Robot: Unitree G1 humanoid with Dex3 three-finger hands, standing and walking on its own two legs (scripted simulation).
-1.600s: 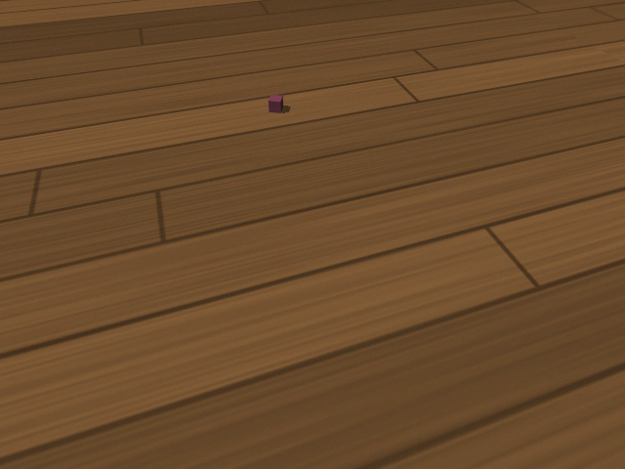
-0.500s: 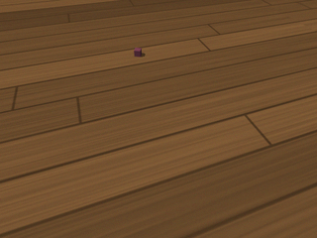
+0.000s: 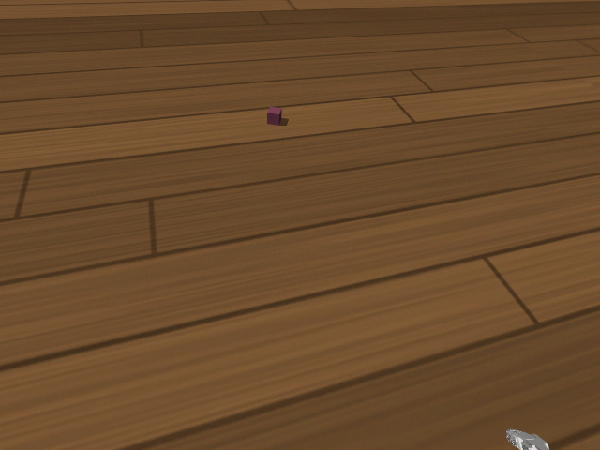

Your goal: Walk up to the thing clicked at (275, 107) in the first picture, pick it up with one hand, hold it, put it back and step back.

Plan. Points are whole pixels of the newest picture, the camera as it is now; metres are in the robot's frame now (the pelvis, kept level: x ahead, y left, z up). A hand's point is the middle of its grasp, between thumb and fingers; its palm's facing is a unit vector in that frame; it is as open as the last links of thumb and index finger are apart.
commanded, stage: walk up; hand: left
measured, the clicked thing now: (274, 116) +2.05 +0.19 -0.72
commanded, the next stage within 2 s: none
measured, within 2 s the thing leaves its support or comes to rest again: neither
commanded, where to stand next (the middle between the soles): +1.66 -0.06 m, yaw +0 degrees
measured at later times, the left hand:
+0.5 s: hand (197, 267) +0.46 +0.21 -0.11, palm faces -0.05 -0.93 -0.36, open 7.3 cm
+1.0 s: hand (192, 202) +0.67 +0.28 -0.15, palm faces -0.09 -0.94 -0.33, open 7.3 cm
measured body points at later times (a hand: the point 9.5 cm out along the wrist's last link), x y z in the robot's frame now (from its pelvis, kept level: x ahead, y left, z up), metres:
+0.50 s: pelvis +0.30 -0.04 +0.00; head +0.32 -0.07 +0.44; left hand +0.46 +0.26 -0.08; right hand +0.30 -0.37 -0.14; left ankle +0.15 +0.11 -0.63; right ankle +0.38 -0.16 -0.73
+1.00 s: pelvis +0.61 +0.00 +0.01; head +0.63 +0.03 +0.46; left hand +0.67 +0.32 -0.12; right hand +0.68 -0.32 -0.08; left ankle +0.64 +0.10 -0.73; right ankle +0.57 -0.16 -0.65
